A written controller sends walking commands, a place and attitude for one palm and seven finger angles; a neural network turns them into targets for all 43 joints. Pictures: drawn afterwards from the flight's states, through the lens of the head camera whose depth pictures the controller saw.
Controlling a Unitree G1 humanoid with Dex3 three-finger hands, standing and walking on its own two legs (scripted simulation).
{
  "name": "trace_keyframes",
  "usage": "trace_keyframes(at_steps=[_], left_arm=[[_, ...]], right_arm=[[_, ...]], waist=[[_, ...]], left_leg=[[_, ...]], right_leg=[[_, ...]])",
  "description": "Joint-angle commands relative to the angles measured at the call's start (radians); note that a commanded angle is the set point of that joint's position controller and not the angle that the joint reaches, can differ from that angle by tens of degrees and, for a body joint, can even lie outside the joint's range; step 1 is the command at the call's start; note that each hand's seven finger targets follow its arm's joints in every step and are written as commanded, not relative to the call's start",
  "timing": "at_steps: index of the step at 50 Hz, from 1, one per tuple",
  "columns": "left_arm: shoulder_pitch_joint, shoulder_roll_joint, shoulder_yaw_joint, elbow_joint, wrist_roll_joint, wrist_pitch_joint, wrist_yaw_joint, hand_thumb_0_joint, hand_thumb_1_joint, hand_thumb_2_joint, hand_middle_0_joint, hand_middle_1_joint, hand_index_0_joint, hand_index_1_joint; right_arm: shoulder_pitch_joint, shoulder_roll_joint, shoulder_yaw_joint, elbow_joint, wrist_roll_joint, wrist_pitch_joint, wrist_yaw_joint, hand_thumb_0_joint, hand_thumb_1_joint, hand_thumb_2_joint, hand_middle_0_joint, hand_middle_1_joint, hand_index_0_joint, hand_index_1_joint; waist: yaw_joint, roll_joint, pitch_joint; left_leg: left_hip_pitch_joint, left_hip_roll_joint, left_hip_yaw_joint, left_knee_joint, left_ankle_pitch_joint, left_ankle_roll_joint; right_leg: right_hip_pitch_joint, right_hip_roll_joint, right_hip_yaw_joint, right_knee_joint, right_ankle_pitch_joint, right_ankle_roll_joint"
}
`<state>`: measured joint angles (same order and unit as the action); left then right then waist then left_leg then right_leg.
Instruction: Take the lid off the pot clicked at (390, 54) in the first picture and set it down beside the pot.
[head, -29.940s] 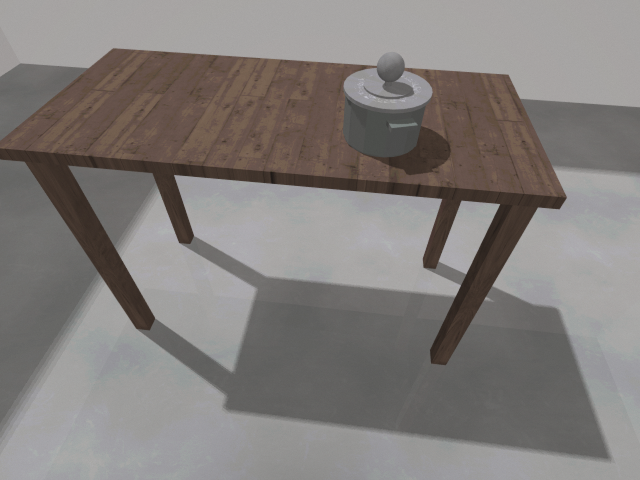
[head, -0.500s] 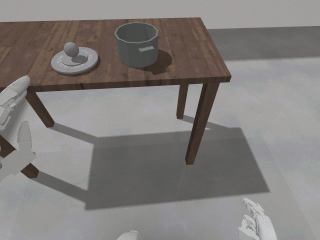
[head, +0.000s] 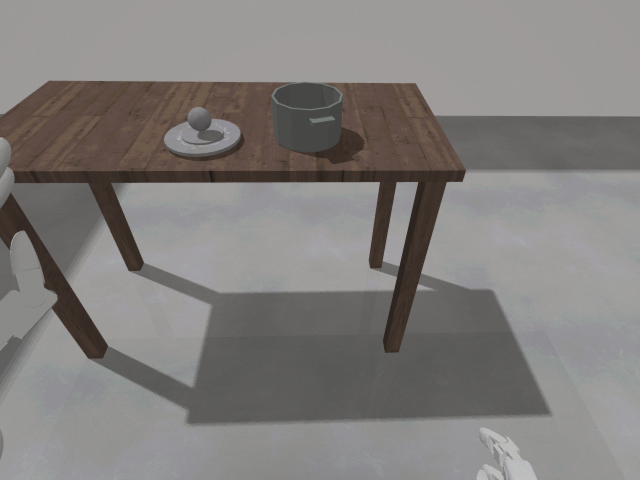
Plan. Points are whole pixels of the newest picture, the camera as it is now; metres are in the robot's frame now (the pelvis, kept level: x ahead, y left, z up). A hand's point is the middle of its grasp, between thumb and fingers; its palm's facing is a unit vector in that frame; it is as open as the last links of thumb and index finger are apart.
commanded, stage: stop stepping back and stand still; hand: left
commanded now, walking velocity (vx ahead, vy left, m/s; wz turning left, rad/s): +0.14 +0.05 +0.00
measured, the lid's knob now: (199, 119) +0.84 +0.32 +0.08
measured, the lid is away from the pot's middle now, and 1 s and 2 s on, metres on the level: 0.25 0.25 0.25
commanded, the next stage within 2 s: let the arm hang, fingers relaxed in 1.46 s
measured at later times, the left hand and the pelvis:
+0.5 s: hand out of the picture +0.05 +0.18 -0.13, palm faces +0.11 -0.96 -0.24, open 7.4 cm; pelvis -0.03 -0.01 +0.00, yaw +6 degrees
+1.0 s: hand out of the picture +0.05 +0.19 -0.16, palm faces +0.06 -0.97 -0.24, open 7.4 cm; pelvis +0.01 -0.01 +0.01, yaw +2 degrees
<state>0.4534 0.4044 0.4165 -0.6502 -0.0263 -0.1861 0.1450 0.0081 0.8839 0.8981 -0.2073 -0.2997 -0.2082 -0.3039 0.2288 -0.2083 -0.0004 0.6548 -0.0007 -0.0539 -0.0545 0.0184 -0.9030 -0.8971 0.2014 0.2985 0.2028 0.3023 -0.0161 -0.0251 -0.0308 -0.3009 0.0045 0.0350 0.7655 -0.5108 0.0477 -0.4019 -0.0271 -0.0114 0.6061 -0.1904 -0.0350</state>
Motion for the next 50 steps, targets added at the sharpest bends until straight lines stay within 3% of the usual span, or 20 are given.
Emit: trace_keyframes(at_steps=[1,4,8,10,11,12,14,18,22,24,26,27,28,31,33,35,40,44,47,50], left_arm=[[-0.072,0.152,0.093,-0.214,-0.017,-0.053,0.031,0.0,0.9,0.9,-0.2,-0.3,-0.2,-0.3],[-0.149,0.227,0.153,-0.245,0.006,-0.061,0.014,0.0,0.9,0.9,-0.2,-0.3,-0.2,-0.3],[-0.026,0.197,0.138,-0.166,-0.015,-0.03,0.029,0.0,0.9,0.9,-0.2,-0.3,-0.2,-0.3],[-0.021,0.214,0.137,-0.178,-0.002,-0.024,0.026,0.0,0.9,0.9,-0.2,-0.3,-0.2,-0.3],[-0.028,0.247,0.15,-0.193,0.0,-0.024,0.019,0.0,0.9,0.9,-0.2,-0.3,-0.2,-0.3],[0.008,-0.006,-0.254,0.677,0.087,0.114,-0.107,0.0,0.9,0.9,-0.2,-0.3,-0.2,-0.3],[-0.031,0.009,-0.236,0.698,0.079,0.177,-0.146,0.0,0.9,0.9,-0.2,-0.3,-0.2,-0.3],[-0.161,-0.029,-0.284,0.88,0.067,0.171,-0.115,0.0,0.9,0.9,-0.2,-0.3,-0.2,-0.3],[-0.165,0.026,-0.304,1.129,0.058,0.173,-0.119,0.0,0.9,0.9,-0.2,-0.3,-0.2,-0.3],[-0.185,0.036,-0.321,1.221,0.046,0.184,-0.132,0.0,0.9,0.9,-0.2,-0.3,-0.2,-0.3],[-0.167,-0.061,-0.354,1.259,0.035,0.188,-0.15,0.0,0.9,0.9,-0.2,-0.3,-0.2,-0.3],[-0.225,-0.058,-0.36,1.271,0.034,0.181,-0.149,0.0,0.9,0.9,-0.2,-0.3,-0.2,-0.3],[-0.243,-0.069,-0.358,1.268,0.032,0.176,-0.152,0.0,0.9,0.9,-0.2,-0.3,-0.2,-0.3],[-0.157,-0.078,-0.36,1.394,0.035,0.192,-0.168,0.0,0.9,0.9,-0.2,-0.3,-0.2,-0.3],[-0.076,-0.075,-0.361,1.47,0.028,0.18,-0.172,0.0,0.9,0.9,-0.2,-0.3,-0.2,-0.3],[-0.004,0.027,-0.342,1.532,0.029,0.161,-0.142,0.0,0.9,0.9,-0.2,-0.3,-0.2,-0.3],[-0.162,-0.038,-0.348,1.555,0.041,0.163,-0.111,0.0,0.9,0.9,-0.2,-0.3,-0.2,-0.3],[-0.171,-0.065,-0.351,1.586,0.026,0.169,-0.113,0.0,0.9,0.9,-0.2,-0.3,-0.2,-0.3],[-0.153,-0.125,-0.373,1.589,0.021,0.177,-0.118,0.0,0.9,0.9,-0.2,-0.3,-0.2,-0.3],[-0.179,-0.106,-0.371,1.622,0.028,0.176,-0.119,0.0,0.9,0.9,-0.2,-0.3,-0.2,-0.3]], right_arm=[[-0.121,-0.152,-0.03,-0.2,0.002,-0.07,-0.028,0.0,-0.9,-0.9,0.2,0.3,0.2,0.3],[-0.12,-0.115,-0.057,-0.196,0.008,-0.09,0.008,0.0,-0.9,-0.9,0.2,0.3,0.2,0.3],[-0.148,-0.102,-0.037,-0.179,0.019,-0.082,0.0,0.0,-0.9,-0.9,0.2,0.3,0.2,0.3],[-0.12,-0.093,-0.043,-0.183,0.016,-0.066,-0.005,0.0,-0.9,-0.9,0.2,0.3,0.2,0.3],[-0.136,-0.086,-0.058,-0.2,0.022,-0.058,-0.001,0.0,-0.9,-0.9,0.2,0.3,0.2,0.3],[-0.129,-0.254,-0.099,-0.083,-0.011,-0.097,0.052,0.0,-0.9,-0.9,0.2,0.3,0.2,0.3],[-0.043,-0.131,-0.07,-0.072,0.02,-0.057,0.065,0.0,-0.9,-0.9,0.2,0.3,0.2,0.3],[-0.002,-0.131,-0.067,-0.052,-0.014,0.051,0.087,0.0,-0.9,-0.9,0.2,0.3,0.2,0.3],[0.001,-0.111,-0.072,-0.014,-0.022,0.072,0.085,0.0,-0.9,-0.9,0.2,0.3,0.2,0.3],[0.093,-0.128,-0.075,0.048,-0.016,0.065,0.081,0.0,-0.9,-0.9,0.2,0.3,0.2,0.3],[0.174,-0.264,-0.104,0.077,-0.031,0.054,0.061,0.0,-0.9,-0.9,0.2,0.3,0.2,0.3],[0.181,-0.267,-0.102,0.079,-0.035,0.055,0.049,0.0,-0.9,-0.9,0.2,0.3,0.2,0.3],[0.135,-0.256,-0.099,0.063,-0.035,0.055,0.038,0.0,-0.9,-0.9,0.2,0.3,0.2,0.3],[0.027,-0.19,-0.077,0.097,-0.035,0.052,0.036,0.0,-0.9,-0.9,0.2,0.3,0.2,0.3],[0.05,-0.169,-0.071,0.128,-0.027,0.061,0.029,0.0,-0.9,-0.9,0.2,0.3,0.2,0.3],[0.085,-0.068,-0.062,0.129,-0.006,0.067,0.035,0.0,-0.9,-0.9,0.2,0.3,0.2,0.3],[0.105,-0.084,-0.077,0.211,-0.014,0.07,0.044,0.0,-0.9,-0.9,0.2,0.3,0.2,0.3],[0.179,-0.033,-0.054,0.286,-0.006,0.056,0.044,0.0,-0.9,-0.9,0.2,0.3,0.2,0.3],[0.122,-0.139,-0.061,0.266,-0.021,0.049,0.019,0.0,-0.9,-0.9,0.2,0.3,0.2,0.3],[0.063,-0.064,-0.045,0.284,-0.014,0.043,0.023,0.0,-0.9,-0.9,0.2,0.3,0.2,0.3]], waist=[[-0.038,0.357,0.07],[-0.003,0.232,0.064],[0.024,0.298,0.068],[0.025,0.069,0.019],[0.025,-0.246,0.012],[-0.008,-0.216,0.03],[-0.022,-0.122,-0.104],[-0.018,-0.322,0.058],[-0.002,-0.274,0.069],[-0.04,-0.111,0.057],[-0.063,0.384,0.02],[-0.077,0.367,0.05],[-0.05,0.235,0.07],[0.016,0.467,0.04],[0.043,0.273,0.003],[0.057,-0.223,0.052],[-0.008,-0.192,0.082],[-0.029,-0.037,0.016],[0.007,0.146,0.027],[0.02,0.115,0.084]], left_leg=[[0.03,0.275,-0.446,-0.582,-0.445,0.141],[-0.235,0.333,-0.452,-0.597,-0.252,0.202],[-0.254,0.205,-0.158,-0.491,-0.201,0.054],[-0.28,0.095,-0.039,-0.196,-0.117,-0.002],[-0.351,-0.014,0.009,0.175,-0.02,-0.03],[-0.472,0.088,-0.072,0.413,-0.083,-0.056],[-0.34,0.09,-0.046,0.381,-0.134,-0.059],[-0.314,0.052,-0.026,0.339,-0.031,-0.05],[-0.116,-0.008,0.034,-0.048,0.019,-0.042],[0.13,-0.023,0.031,-0.259,0.142,-0.029],[0.275,0.296,-0.419,-0.463,-0.023,0.116],[0.204,0.356,-0.502,-0.526,-0.003,0.194],[0.119,0.356,-0.479,-0.522,0.085,0.204],[-0.078,0.191,-0.176,-0.45,0.09,0.063],[-0.066,0.121,-0.097,-0.297,0.169,0.005],[-0.261,-0.026,0.01,0.051,0.015,-0.056],[-0.161,0.04,-0.066,0.13,0.001,-0.026],[0.138,0.025,-0.05,-0.351,0.34,-0.025],[0.16,0.271,-0.317,-0.445,0.502,0.126],[0.068,0.101,-0.134,-0.368,0.52,0.021]], right_leg=[[-0.237,0.107,-0.033,0.346,-0.412,0.036],[-0.163,0.055,0.09,0.829,-0.267,0.046],[0.146,0.029,-0.044,0.125,-0.311,0.013],[0.311,0.018,0.02,-0.205,-0.319,-0.015],[0.268,-0.206,0.467,-0.405,-0.456,-0.108],[0.18,-0.46,0.42,-0.254,0.192,-0.16],[0.128,-0.39,0.388,-0.177,0.084,-0.184],[0.039,-0.253,0.207,-0.221,-0.008,-0.136],[0.093,-0.205,0.197,-0.242,-0.005,-0.103],[-0.04,-0.14,0.156,-0.155,-0.224,-0.045],[-0.305,0.04,-0.038,0.228,-0.411,0.044],[-0.309,0.032,-0.005,0.376,-0.42,0.039],[-0.253,0.003,0.037,0.412,-0.356,0.036],[0.012,0.018,-0.034,0.266,-0.319,0.034],[0.166,0.056,-0.063,-0.003,-0.169,0.044],[0.265,-0.212,0.417,-0.312,-0.082,-0.017],[0.177,-0.229,0.354,-0.306,0.126,-0.153],[0.177,-0.096,0.162,-0.139,0.217,-0.045],[0.086,0.012,0.046,-0.041,-0.177,0.037],[0.207,-0.025,0.108,-0.159,0.09,0.011]])
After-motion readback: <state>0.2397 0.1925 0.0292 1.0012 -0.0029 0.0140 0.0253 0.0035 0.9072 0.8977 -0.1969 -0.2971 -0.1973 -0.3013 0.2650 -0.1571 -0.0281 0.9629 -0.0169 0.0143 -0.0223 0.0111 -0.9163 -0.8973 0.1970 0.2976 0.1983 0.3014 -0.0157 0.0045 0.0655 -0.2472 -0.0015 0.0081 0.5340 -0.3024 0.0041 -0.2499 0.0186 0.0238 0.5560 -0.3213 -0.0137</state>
